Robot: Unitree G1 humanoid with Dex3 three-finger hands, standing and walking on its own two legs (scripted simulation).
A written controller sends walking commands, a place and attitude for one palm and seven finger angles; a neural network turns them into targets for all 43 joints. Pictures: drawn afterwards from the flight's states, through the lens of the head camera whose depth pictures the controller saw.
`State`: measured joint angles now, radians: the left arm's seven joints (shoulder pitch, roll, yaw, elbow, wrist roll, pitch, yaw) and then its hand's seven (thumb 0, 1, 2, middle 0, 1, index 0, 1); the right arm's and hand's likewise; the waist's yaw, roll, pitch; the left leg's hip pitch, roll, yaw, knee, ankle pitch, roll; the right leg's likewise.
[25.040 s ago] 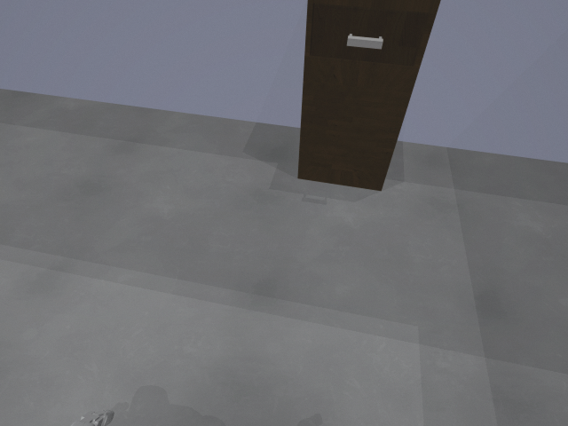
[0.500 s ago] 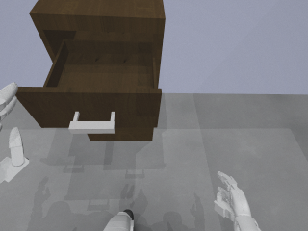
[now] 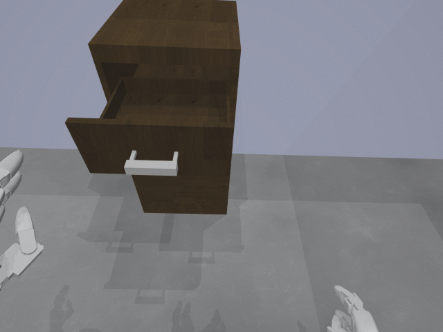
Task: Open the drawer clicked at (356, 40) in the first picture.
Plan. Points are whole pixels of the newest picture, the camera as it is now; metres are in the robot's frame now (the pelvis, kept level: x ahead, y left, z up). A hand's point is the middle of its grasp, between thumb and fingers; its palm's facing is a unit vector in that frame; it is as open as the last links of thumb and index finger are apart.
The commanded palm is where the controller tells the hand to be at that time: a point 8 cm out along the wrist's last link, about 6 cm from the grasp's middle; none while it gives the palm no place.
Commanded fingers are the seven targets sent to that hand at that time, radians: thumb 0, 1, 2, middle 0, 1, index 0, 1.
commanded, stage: stop stepping back and stand still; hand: left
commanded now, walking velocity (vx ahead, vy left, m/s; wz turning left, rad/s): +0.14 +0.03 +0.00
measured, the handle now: (153, 161) +0.50 +0.20 -0.02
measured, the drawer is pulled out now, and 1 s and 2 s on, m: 0.29 0.29 0.29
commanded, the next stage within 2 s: let the arm hang, fingers relaxed in 0.18 s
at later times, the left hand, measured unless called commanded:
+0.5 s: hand out of the picture +0.13 +0.20 -0.14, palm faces +0.06 -0.96 -0.26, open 7.4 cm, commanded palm none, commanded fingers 0.00 0.90 0.90 -0.20 -0.30 -0.20 -0.30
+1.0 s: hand out of the picture -0.04 +0.18 -0.17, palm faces +0.08 -0.98 -0.20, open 7.3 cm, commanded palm none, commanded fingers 0.00 0.90 0.90 -0.20 -0.30 -0.20 -0.30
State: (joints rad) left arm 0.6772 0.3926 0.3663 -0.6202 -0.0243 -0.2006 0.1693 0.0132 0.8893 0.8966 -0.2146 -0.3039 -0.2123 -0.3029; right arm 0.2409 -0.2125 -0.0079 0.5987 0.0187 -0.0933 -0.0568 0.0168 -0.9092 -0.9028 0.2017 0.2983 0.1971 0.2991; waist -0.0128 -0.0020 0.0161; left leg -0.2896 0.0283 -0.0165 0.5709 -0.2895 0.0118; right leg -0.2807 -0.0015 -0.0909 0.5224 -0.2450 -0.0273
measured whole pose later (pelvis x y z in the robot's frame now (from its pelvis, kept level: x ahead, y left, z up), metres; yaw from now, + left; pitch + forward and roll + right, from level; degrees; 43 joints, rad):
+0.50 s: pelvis +0.00 +0.00 -0.01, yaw +2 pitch -2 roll +0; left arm 0.28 0.19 0.05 0.62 0.04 0.08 0.01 0.01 0.91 0.90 -0.20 -0.30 -0.20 -0.30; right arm 0.22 -0.20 0.00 0.85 -0.03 0.02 0.00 0.01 -0.91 -0.90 0.20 0.30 0.20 0.30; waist -0.02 0.01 0.02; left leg -0.32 -0.02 -0.04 0.68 -0.32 -0.01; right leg -0.33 -0.03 -0.08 0.69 -0.32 -0.02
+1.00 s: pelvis +0.00 +0.00 +0.01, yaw +1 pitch -3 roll -1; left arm 0.32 0.14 0.03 1.14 0.01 0.02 0.03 0.00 0.92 0.90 -0.20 -0.30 -0.20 -0.30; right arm 0.32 -0.11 0.00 1.09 -0.01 0.02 -0.04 0.01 -0.91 -0.90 0.20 0.30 0.20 0.30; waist 0.01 0.03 0.08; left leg -0.20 0.01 -0.04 0.47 -0.22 -0.01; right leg -0.20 0.00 -0.07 0.43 -0.19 -0.02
